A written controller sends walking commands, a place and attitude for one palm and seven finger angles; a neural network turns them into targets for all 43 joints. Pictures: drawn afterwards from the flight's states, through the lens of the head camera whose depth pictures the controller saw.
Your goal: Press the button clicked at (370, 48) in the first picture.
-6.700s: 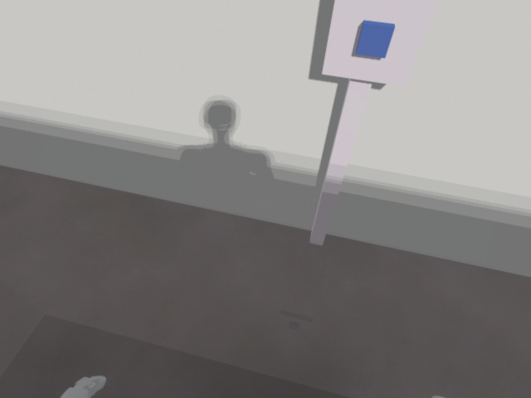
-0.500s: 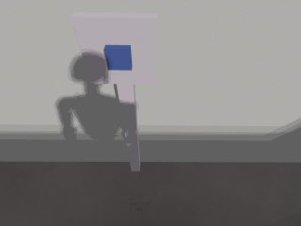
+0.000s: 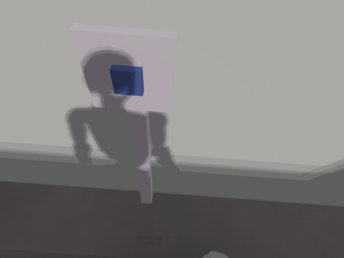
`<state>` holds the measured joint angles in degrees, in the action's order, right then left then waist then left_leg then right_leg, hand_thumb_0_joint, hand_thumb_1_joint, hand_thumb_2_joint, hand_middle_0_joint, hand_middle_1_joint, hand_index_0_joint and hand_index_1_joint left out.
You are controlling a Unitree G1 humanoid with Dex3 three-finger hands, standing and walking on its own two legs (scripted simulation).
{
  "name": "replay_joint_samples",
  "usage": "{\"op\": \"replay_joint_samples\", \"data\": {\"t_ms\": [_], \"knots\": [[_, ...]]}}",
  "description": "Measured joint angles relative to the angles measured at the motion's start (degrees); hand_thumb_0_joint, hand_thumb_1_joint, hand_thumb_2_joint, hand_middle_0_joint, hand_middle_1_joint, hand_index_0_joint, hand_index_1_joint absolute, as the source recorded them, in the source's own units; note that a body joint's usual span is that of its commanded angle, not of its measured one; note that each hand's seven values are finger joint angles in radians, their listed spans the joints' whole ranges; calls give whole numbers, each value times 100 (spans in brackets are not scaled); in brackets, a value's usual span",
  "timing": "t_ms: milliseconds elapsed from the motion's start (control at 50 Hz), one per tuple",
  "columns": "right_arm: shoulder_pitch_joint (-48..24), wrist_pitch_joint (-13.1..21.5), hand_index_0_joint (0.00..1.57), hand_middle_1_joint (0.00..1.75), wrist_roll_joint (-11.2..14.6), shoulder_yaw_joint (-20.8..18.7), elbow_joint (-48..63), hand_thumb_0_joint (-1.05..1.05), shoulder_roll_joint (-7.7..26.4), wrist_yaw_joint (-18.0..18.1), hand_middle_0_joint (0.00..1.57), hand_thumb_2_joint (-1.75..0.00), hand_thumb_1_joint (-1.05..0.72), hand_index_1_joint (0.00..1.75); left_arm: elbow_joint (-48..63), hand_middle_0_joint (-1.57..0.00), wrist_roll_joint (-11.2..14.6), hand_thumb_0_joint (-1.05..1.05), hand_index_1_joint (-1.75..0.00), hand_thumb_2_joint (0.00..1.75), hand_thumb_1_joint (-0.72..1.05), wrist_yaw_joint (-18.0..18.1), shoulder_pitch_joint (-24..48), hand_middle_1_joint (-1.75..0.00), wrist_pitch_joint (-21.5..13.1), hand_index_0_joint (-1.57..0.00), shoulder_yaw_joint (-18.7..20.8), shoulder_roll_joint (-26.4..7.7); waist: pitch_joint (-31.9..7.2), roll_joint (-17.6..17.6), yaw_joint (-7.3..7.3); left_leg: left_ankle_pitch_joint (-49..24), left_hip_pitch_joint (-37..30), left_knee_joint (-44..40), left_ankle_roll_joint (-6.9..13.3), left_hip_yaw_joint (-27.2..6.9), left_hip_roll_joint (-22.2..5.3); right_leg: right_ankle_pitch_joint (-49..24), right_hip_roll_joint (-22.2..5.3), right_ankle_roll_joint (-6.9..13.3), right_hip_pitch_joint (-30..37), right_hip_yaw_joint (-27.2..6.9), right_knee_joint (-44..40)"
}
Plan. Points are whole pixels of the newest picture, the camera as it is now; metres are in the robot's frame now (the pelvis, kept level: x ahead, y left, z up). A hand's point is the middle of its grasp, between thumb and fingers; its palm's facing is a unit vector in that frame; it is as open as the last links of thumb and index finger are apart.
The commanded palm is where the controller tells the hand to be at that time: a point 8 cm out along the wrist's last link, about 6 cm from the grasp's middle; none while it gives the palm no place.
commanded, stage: come to a stop and stand still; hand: left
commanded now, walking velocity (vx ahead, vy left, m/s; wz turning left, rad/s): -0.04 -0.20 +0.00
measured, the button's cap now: (128, 80) +0.47 +0.15 +0.16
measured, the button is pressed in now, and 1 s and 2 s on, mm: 0 0 0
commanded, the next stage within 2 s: look again from close up in 1.02 s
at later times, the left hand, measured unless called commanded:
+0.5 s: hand out of the picture +0.04 +0.09 -0.16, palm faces +0.10 -0.96 -0.25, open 7.3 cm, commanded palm none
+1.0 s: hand out of the picture -0.02 +0.14 -0.18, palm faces +0.09 -0.98 -0.15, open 7.4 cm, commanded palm none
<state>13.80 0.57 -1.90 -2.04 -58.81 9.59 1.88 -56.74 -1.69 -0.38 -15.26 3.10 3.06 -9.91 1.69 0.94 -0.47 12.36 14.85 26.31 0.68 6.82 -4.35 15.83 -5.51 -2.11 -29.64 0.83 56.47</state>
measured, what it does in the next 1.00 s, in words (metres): steps on the spot: right foot, then left foot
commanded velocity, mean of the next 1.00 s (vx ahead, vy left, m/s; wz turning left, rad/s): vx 0.02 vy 0.03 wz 0.00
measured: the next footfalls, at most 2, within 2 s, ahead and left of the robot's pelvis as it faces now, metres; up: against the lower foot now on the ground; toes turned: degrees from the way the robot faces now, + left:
right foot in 0.14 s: +0.07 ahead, -0.18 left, +0.00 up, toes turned -5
left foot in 0.76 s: -0.01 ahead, +0.08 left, +0.00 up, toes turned +5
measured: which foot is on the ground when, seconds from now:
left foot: down 0.00-0.14, up 0.16-0.74, down 0.76-1.00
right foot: up 0.00-0.12, down 0.14-0.76, up 0.78-1.00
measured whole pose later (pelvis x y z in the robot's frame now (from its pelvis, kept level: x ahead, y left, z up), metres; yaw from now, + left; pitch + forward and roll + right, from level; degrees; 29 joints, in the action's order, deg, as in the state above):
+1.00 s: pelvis -0.01 -0.03 +0.00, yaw +3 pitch +1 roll +0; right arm 21.2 0.5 -1.9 -0.4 -60.5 7.7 2.1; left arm -60.3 -1.5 -0.3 -17.2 2.1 2.8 -10.8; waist -0.7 3.3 0.2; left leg 13.9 7.9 20.8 1.0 2.4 0.1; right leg 18.1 -1.9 -1.0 -27.0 1.3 56.6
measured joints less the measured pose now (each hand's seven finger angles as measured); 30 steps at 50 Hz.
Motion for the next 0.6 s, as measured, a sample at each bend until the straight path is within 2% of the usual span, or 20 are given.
{"op": "replay_joint_samples", "data": {"t_ms": [100, 140, 160, 200, 240, 340, 420, 520, 600], "knots": [[101, -105, 20, 30, -43, -104, 44, 0, 82, -48, 20, -90, -91, 30, 113, -20, 32, 1, -30, 90, 91, -38, 219, -30, -6, -20, 25, -83, 30, -164, 220, 148, 132, 257, -286, -87, -217, 136, 123, 6, 626, 228, -1604], [187, -152, 20, 30, -26, -148, 43, 0, 127, -61, 20, -90, -91, 30, 191, -20, 28, 1, -30, 90, 91, -45, 220, -30, -102, -20, 25, -143, -1, -158, 232, 386, 315, 678, -383, -103, -273, -98, 188, 72, 1013, 298, -2348], [173, -191, 20, 30, -11, -175, 14, 0, 191, -54, 20, -90, -91, 30, 174, -20, 9, 1, -30, 90, 91, -16, 272, -30, -152, -20, 27, -102, 34, -256, 209, 865, 482, 1093, -339, -207, -309, 18, 268, 152, 970, 329, -2257], [172, -286, 20, 30, 28, -203, -16, 0, 290, -17, 20, -90, -91, 30, 174, -20, 7, 1, -30, 90, 91, 27, 320, -30, -217, -20, -52, -5, 83, -392, 208, 1618, 811, 2016, -200, -510, -144, 135, 347, 297, 964, 408, -2112], [169, -322, 20, 30, 57, -197, -53, 0, 310, -19, 20, -90, -91, 30, 159, -20, 26, 1, -30, 90, 91, 91, 295, -30, -298, -20, -115, 81, 80, -393, 198, 1676, 984, 2628, -173, -539, 35, 88, 371, 381, 1091, 449, -2241], [64, -367, 19, 30, 114, -124, -61, 0, 187, -96, 20, -90, -91, 30, 153, -20, 73, 0, -30, 90, 94, 220, 242, -30, -378, -20, -164, 105, 72, -221, 133, 1274, 1071, 3112, -332, -423, 351, -97, 418, 534, 1363, 508, -2624], [-145, -467, 19, 30, 90, -101, 13, 0, 133, -143, 20, -90, -91, 30, 159, -20, 76, 0, -30, 90, 93, 245, 234, -30, -371, -21, -163, 94, 128, -127, 13, 1172, 1158, 3358, -427, -436, 501, -223, 395, 593, 1423, 568, -2788], [-464, -518, 20, 30, 71, -113, 181, 0, 172, -200, 20, -90, -91, 30, 103, -21, 52, 0, -30, 90, 92, 257, 108, -30, -320, -21, -128, 64, 189, -58, -137, 997, 1221, 3355, -436, -556, 490, -384, 272, 567, 1366, 592, -2881], [-623, -477, 20, 30, 84, -109, 298, 0, 198, -245, 20, -90, -91, 30, 14, -20, 8, 1, -30, 90, 91, 227, -88, -30, -247, -21, -88, -21, 149, 23, -247, 916, 991, 2701, -370, -597, 376, -490, 145, 489, 1285, 565, -2912]]}}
